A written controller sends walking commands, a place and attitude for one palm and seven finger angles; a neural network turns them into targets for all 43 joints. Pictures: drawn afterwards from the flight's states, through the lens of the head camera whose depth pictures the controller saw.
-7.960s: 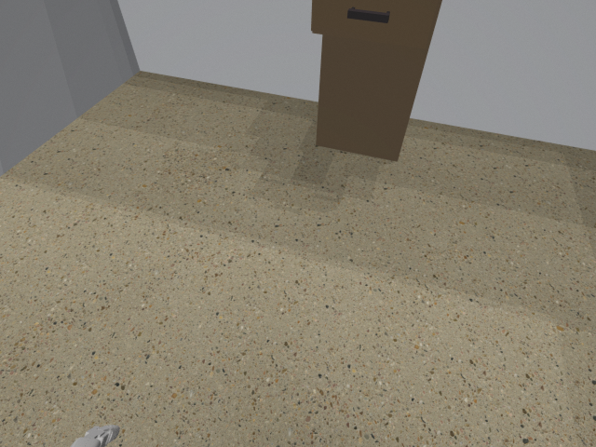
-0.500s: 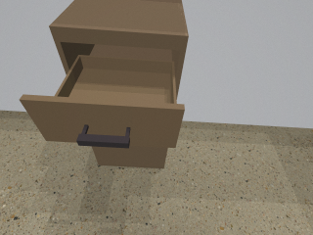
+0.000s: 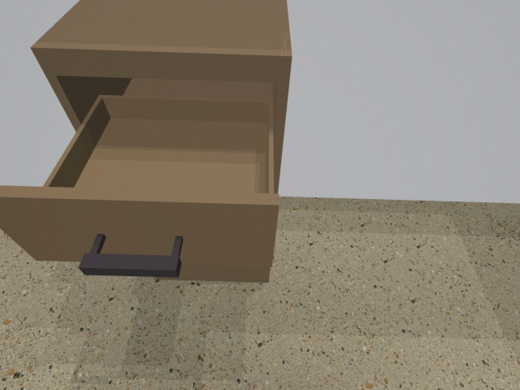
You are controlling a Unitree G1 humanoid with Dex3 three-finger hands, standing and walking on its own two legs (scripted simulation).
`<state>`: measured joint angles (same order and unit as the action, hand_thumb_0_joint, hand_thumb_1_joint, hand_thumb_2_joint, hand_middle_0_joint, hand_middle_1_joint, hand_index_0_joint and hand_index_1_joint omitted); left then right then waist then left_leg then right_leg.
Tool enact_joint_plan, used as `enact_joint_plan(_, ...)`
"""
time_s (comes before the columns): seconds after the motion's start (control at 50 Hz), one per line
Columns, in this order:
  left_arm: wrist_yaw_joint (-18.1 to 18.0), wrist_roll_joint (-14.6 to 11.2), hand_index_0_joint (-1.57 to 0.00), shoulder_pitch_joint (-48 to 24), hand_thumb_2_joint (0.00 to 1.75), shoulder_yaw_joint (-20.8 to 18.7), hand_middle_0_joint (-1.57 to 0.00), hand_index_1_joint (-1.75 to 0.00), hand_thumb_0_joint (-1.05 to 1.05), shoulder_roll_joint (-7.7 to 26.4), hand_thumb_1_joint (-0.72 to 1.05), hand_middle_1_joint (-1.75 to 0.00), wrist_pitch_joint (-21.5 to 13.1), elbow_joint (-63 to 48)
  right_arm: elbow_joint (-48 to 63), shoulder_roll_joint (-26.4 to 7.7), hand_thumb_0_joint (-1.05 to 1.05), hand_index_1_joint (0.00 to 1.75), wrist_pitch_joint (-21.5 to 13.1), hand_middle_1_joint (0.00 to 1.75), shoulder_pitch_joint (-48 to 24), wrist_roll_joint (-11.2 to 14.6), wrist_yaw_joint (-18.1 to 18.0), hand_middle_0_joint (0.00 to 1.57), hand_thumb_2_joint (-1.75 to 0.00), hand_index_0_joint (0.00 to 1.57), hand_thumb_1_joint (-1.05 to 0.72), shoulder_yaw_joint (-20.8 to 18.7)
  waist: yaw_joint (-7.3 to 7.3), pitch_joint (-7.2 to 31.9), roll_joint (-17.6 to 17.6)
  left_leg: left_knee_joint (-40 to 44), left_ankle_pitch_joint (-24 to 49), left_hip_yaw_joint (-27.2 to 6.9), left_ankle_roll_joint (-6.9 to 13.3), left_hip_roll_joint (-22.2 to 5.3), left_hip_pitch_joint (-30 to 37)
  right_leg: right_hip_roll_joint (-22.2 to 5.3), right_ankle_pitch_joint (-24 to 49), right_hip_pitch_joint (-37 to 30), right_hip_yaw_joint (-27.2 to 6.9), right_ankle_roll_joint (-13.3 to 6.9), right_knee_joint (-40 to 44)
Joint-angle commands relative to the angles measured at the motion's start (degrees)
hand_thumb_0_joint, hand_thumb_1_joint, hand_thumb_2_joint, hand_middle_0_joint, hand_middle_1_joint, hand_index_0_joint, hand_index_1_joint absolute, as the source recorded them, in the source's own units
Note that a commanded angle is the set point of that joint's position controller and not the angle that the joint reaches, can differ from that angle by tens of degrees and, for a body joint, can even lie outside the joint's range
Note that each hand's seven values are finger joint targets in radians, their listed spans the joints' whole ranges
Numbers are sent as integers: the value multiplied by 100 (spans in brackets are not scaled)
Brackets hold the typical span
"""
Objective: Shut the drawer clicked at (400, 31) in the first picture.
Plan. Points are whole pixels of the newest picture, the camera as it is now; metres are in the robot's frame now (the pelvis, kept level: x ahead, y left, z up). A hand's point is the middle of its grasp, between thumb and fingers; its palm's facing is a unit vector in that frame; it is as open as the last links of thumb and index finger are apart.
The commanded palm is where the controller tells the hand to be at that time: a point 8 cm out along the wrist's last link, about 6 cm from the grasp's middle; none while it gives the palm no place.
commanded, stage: come to a stop and stand still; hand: left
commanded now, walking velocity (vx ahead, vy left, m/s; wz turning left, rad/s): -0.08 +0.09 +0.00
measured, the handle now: (135, 253) +0.29 +0.21 +0.05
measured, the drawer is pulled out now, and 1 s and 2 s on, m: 0.29 0.29 0.29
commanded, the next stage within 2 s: look again from close up in 0.86 s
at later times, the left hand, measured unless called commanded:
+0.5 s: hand out of the picture +0.01 +0.19 -0.16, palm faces +0.02 -0.98 -0.21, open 7.3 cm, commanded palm none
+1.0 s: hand out of the picture -0.10 +0.17 -0.16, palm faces +0.03 -0.99 -0.14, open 7.4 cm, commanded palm none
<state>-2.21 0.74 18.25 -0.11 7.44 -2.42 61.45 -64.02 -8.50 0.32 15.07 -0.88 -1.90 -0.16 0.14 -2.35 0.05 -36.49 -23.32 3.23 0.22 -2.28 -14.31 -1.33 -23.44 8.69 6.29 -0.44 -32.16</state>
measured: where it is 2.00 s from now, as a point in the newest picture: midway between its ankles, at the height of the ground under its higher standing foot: outside the picture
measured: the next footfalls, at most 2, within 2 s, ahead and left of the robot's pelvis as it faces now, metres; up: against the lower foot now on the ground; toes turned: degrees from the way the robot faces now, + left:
none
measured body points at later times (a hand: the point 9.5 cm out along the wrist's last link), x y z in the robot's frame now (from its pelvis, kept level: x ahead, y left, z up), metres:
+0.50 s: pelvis -0.03 +0.01 +0.01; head -0.02 +0.02 +0.46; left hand +0.01 +0.25 -0.14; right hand +0.03 -0.22 -0.14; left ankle -0.03 +0.11 -0.73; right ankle -0.07 -0.11 -0.73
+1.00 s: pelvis -0.05 +0.02 +0.01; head -0.03 +0.03 +0.46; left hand -0.10 +0.22 -0.15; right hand -0.07 -0.18 -0.14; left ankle -0.02 +0.11 -0.73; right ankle -0.07 -0.11 -0.73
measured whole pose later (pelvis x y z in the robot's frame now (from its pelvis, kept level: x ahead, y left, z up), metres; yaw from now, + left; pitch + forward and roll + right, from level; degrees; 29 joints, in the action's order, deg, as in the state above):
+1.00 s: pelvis -0.05 +0.02 +0.01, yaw +0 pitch +0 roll -1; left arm -2.7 0.9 21.2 1.2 6.0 -0.9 65.1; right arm -65.0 -6.1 -0.1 17.9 -0.7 -0.6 0.6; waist -0.3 -2.4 -0.6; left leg -25.4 -11.5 4.9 2.1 -0.3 -13.5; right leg -2.6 -14.5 8.6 5.5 1.0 -23.7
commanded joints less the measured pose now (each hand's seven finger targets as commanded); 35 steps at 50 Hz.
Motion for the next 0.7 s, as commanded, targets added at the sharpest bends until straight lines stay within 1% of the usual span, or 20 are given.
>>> enact_joint_plan(0.0, -101, 16, -20, 751, 90, -132, -20, -30, 0, 811, 90, -30, 30, -61, 345, -326, 0, 30, -107, 30, 139, 84, -28, 20, -90, 20, -90, -67, -59, 296, -1034, 617, 769, 198, 2, 14, -427, -1289, 7402, -1063, -750, -469, 131)
enact_joint_plan(0.02, -108, -11, -20, 545, 90, -154, -20, -30, 0, 842, 90, -30, 72, -167, 272, -378, 0, 30, -111, 30, 301, 73, -35, 20, -90, 20, -90, -102, 32, 454, -623, 967, 2246, 217, 38, -27, 132, -1070, 6898, -794, -540, -341, -116)
enact_joint_plan(0.04, -115, -12, -20, 464, 90, -180, -20, -30, 0, 819, 90, -30, 117, -297, 248, -510, 0, 30, -107, 30, 372, 41, -44, 20, -90, 20, -90, -136, 16, 428, -226, 789, 3644, 141, 108, -194, 622, -827, 5847, -320, -452, -196, -193)
enact_joint_plan(0.06, -121, -13, -20, 325, 90, -182, -20, -30, 0, 787, 90, -30, 148, -376, 244, -584, 0, 30, -102, 30, 432, 39, -62, 20, -90, 20, -90, -157, 32, 375, 217, 687, 4704, -7, 206, -379, 853, -683, 4701, -18, -387, -94, -155)
enact_joint_plan(0.08, -127, -18, -20, 259, 90, -192, -20, -30, 0, 737, 90, -30, 174, -428, 263, -647, 0, 30, -95, 30, 421, 36, -77, 20, -90, 20, -90, -169, 10, 372, 395, 713, 5286, -176, 288, -556, 962, -566, 3645, 113, -362, -53, -43)
enact_joint_plan(0.1, -123, -19, -20, 240, 90, -190, -20, -30, 0, 673, 90, -30, 199, -446, 310, -675, 0, 30, -94, 30, 298, 32, -82, 20, -90, 20, -90, -170, -46, 294, 389, 798, 5303, -301, 352, -646, 943, -500, 2932, 190, -368, -19, 125)
enact_joint_plan(0.12, -110, -5, -20, 220, 90, -179, -20, -30, 0, 640, 90, -30, 218, -473, 374, -675, 0, 30, -106, 30, 232, 40, -82, 20, -90, 20, -90, -174, -54, 179, 288, 879, 5367, -361, 395, -692, 927, -438, 2664, 221, -370, 11, 229)
enact_joint_plan(0.14, -101, -4, -20, 221, 90, -187, -20, -30, 0, 619, 90, -30, 228, -484, 431, -700, 0, 30, -102, 30, 171, 31, -85, 20, -90, 20, -90, -182, -71, 154, 251, 914, 5145, -389, 394, -678, 863, -438, 2587, 204, -408, 8, 314)
enact_joint_plan(0.16, -91, 4, -20, 235, 90, -196, -20, -30, 0, 642, 90, -30, 234, -500, 481, -680, 0, 30, -101, 30, 126, 31, -83, 20, -90, 20, -90, -184, -76, 189, 207, 949, 4882, -390, 378, -633, 812, -463, 2710, 136, -449, -3, 381)
enact_joint_plan(0.2, -72, 10, -20, 249, 90, -199, -20, -30, 0, 698, 90, -30, 231, -524, 552, -649, 0, 30, -97, 30, 78, 30, -68, 20, -90, 20, -90, -180, -77, 418, 58, 963, 4267, -361, 318, -544, 788, -542, 2978, -15, -538, -41, 489)
enact_joint_plan(0.22, -61, 16, -20, 205, 90, -199, -20, -30, 0, 727, 90, -30, 234, -538, 553, -630, 0, 30, -103, 30, 79, 33, -54, 20, -90, 20, -90, -181, -66, 510, 130, 1028, 4130, -330, 297, -507, 757, -552, 3032, -128, -535, -45, 492)
enact_joint_plan(0.26, -58, 22, -20, 202, 90, -191, -20, -30, 0, 764, 90, -30, 230, -532, 583, -632, 0, 30, -110, 30, -18, 20, -28, 20, -90, 20, -90, -166, -81, 622, 60, 1020, 3962, -316, 261, -448, 782, -610, 3083, -174, -544, -49, 546)
enact_joint_plan(0.3, -52, 15, -20, 162, 90, -186, -20, -30, 0, 796, 90, -30, 213, -528, 573, -660, 0, 30, -103, 30, -71, 16, -17, 20, -90, 20, -90, -160, -75, 711, -131, 1010, 3683, -293, 217, -428, 783, -629, 3102, -223, -560, -69, 584)
enact_joint_plan(0.42, -4, 24, -20, 41, 90, -126, -20, -30, 0, 744, 90, -30, 219, -434, 469, -597, 0, 30, -96, 30, -185, 22, 46, 20, -90, 20, -90, -94, -94, 78, -232, 1563, 2157, -396, 189, -369, 463, -579, 1727, 55, -603, -10, 1111)
enact_joint_plan(0.46, 7, 19, -20, 67, 90, -100, -20, -30, 0, 716, 90, -30, 212, -360, 439, -605, 0, 30, -86, 30, -208, 18, 63, 20, -90, 20, -90, -73, -89, -97, -179, 1685, 1741, -397, 164, -346, 417, -589, 1343, 202, -635, -8, 1276)
enact_joint_plan(0.52, 24, 17, -20, 127, 90, -74, -20, -30, 0, 726, 90, -30, 194, -269, 346, -582, 0, 30, -75, 30, -126, 25, 76, 20, -90, 20, -90, -47, -88, -268, -154, 1842, 1345, -412, 145, -308, 347, -569, 1013, 266, -657, -20, 1478)
enact_joint_plan(0.56, 27, 11, -20, 164, 90, -64, -20, -30, 0, 702, 90, -30, 180, -197, 300, -577, 0, 30, -78, 30, -59, 18, 80, 20, -90, 20, -90, -31, -66, -321, -59, 1901, 1212, -425, 120, -282, 307, -576, 926, 309, -662, -36, 1520)
enact_joint_plan(0.6, 30, 6, -20, 243, 90, -54, -20, -30, 0, 688, 90, -30, 158, -135, 253, -583, 0, 30, -98, 30, 26, 21, 79, 20, -90, 20, -90, -17, -63, -204, -48, 1918, 1289, -434, 128, -290, 377, -587, 1034, 240, -650, -41, 1521)
enact_joint_plan(0.64, 30, 6, -20, 311, 90, -43, -20, -30, 0, 662, 90, -30, 159, -74, 202, -556, 0, 30, -102, 30, 89, 32, 76, 20, -90, 20, -90, -9, -71, -315, 4, 1985, 1132, -441, 126, -280, 293, -578, 943, 259, -625, -44, 1549)
enact_joint_plan(0.68, 26, 0, -20, 403, 90, -34, -20, -30, 0, 612, 90, -30, 140, 1, 158, -529, 0, 30, -112, 30, 177, 32, 70, 20, -90, 20, -90, -7, -61, -208, 10, 1973, 1193, -429, 129, -291, 358, -584, 1011, 238, -628, -59, 1534)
